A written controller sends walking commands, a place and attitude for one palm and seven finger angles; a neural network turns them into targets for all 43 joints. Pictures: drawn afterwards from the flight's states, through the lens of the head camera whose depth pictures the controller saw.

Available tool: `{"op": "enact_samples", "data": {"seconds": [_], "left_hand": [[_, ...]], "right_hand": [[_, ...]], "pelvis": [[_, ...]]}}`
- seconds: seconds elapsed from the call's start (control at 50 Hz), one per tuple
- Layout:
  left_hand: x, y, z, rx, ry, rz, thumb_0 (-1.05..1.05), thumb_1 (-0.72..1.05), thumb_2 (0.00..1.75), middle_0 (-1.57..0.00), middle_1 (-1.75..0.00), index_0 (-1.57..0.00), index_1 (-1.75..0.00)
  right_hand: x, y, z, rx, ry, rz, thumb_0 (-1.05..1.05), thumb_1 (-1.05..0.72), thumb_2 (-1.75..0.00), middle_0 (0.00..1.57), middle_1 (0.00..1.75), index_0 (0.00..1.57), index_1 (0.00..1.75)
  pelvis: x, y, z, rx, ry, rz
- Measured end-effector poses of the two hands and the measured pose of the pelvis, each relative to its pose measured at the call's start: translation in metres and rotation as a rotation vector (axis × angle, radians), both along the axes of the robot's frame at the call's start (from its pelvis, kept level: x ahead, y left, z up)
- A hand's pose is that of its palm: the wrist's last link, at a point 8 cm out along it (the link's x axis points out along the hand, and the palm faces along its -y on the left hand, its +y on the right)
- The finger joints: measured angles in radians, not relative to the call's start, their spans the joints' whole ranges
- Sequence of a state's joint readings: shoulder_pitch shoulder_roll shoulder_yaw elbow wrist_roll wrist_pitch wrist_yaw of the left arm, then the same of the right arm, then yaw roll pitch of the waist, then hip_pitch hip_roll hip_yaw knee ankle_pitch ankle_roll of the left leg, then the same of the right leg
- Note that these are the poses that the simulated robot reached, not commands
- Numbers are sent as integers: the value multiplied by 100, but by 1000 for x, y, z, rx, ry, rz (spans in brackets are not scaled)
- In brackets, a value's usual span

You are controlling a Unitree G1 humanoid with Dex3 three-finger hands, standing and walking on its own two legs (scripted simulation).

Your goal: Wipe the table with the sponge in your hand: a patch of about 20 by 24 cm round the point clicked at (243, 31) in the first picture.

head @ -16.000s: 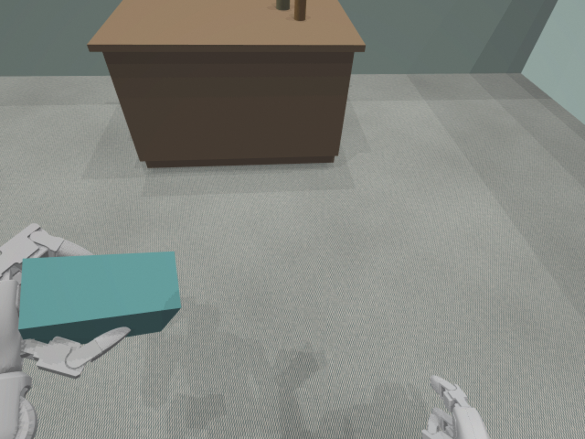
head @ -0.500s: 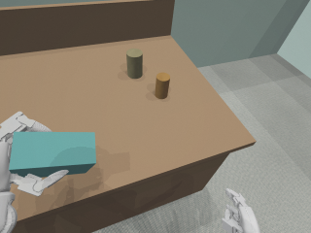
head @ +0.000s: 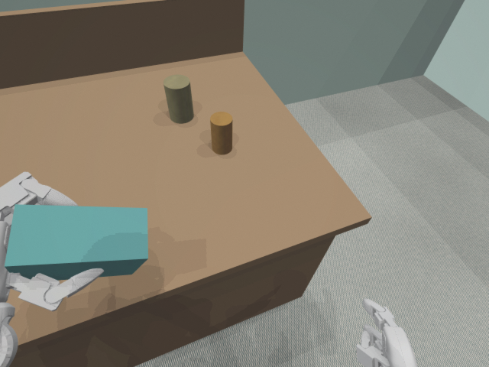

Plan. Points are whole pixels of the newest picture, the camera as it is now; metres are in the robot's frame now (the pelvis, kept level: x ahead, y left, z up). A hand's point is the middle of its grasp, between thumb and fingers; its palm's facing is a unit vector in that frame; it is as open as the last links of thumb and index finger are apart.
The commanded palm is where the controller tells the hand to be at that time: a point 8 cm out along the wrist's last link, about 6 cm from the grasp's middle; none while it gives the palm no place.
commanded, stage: come to a stop and stand still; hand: left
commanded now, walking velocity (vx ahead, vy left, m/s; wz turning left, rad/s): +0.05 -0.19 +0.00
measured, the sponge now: (103, 244) +0.23 +0.20 +0.14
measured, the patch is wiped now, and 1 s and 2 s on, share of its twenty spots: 0.00 0.00 0.00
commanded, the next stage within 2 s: look again from close up in 1.36 s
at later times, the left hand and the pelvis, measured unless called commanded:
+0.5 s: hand (27, 230) +0.22 +0.26 +0.18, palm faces +0.40 -0.77 -0.49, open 10.2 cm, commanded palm +0.15 +0.27 +0.18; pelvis -0.01 -0.01 +0.00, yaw +1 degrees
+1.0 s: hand out of the picture +0.19 +0.36 +0.18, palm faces +0.44 -0.84 -0.32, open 10.2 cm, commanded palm +0.13 +0.38 +0.18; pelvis -0.03 +0.10 +0.00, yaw +0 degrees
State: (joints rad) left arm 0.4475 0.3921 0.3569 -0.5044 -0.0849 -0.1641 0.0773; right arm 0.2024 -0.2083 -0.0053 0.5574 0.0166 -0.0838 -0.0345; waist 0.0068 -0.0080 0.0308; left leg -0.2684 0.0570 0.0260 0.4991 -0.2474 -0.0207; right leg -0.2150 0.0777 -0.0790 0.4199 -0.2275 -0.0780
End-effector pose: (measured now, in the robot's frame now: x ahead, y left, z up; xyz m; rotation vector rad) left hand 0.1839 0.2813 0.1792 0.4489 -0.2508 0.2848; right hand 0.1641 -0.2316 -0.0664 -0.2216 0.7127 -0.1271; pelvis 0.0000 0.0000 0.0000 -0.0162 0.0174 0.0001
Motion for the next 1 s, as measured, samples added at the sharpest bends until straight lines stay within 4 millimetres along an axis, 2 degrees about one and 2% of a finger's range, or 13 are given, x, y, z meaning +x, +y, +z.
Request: {"op": "enact_samples", "data": {"seconds": [0.18,0.26,0.36,0.44,0.46,0.5,0.56,0.6,0.7,0.76,0.82,0.9,1.0], "left_hand": [[2,-22,-2,-7,8,10,0,-51,101,-77,-133,-75,-133],[-1,-24,-6,-19,26,32,0,-51,101,-77,-133,-75,-133],[-6,-21,-1,-3,21,44,0,-51,101,-77,-133,-75,-133],[-10,-12,2,5,22,56,0,-51,101,-77,-133,-75,-133],[-8,-5,7,62,19,54,0,-51,101,-77,-133,-75,-133],[-1,19,21,142,-42,72,0,-51,101,-77,-133,-75,-133],[1,50,20,111,-74,142,0,-51,101,-77,-133,-75,-133],[-1,53,10,57,-60,135,0,-51,101,-77,-133,-74,-133],[-17,33,-21,-60,25,-20,0,-50,101,-77,-133,-74,-133],[-24,45,-27,-48,33,-65,0,-51,101,-77,-133,-74,-133],[-26,75,-21,-1,-18,-25,0,-51,101,-77,-133,-74,-133],[-28,111,-2,37,-126,60,0,-51,101,-77,-133,-74,-133],[-31,117,6,7,-186,54,0,-50,101,-77,-133,-74,-133]], "right_hand": [[-1,-31,-7,3,-1,-41,1,-91,-90,20,30,20,30],[-2,-33,-8,6,10,-39,1,-91,-90,20,30,20,30],[2,-26,-8,11,12,-15,1,-91,-90,20,30,19,30],[6,-12,-8,23,2,3,1,-91,-90,20,30,20,30],[6,-8,-7,18,-1,14,1,-91,-90,20,30,20,30],[3,2,-5,9,11,48,1,-91,-90,20,30,19,30],[-3,14,-2,22,-6,63,1,-91,-90,20,30,20,30],[-7,21,-1,25,-24,59,1,-91,-90,20,30,20,30],[-24,45,3,7,-29,32,1,-91,-90,20,30,20,30],[-32,62,8,-18,-16,25,1,-91,-90,20,30,20,30],[-36,80,11,-33,-8,40,1,-91,-90,20,30,20,30],[-33,104,10,-30,-10,90,1,-90,-90,20,30,20,30],[-25,128,9,0,-29,125,1,-90,-90,20,30,20,30]], "pelvis": [[5,-20,-5,2,-1,8],[7,-22,-3,8,-7,5],[4,-18,0,9,-13,8],[0,-10,1,5,-14,9],[-3,-8,2,2,-16,10],[-9,-7,3,6,-12,9],[-17,5,3,3,-13,-16],[-21,17,3,0,-17,-17],[-25,47,2,-2,-28,-24],[-26,58,2,-5,-30,-16],[-28,68,1,-7,-32,-3],[-30,82,0,-11,-32,11],[-27,99,0,-14,-32,4]]}}
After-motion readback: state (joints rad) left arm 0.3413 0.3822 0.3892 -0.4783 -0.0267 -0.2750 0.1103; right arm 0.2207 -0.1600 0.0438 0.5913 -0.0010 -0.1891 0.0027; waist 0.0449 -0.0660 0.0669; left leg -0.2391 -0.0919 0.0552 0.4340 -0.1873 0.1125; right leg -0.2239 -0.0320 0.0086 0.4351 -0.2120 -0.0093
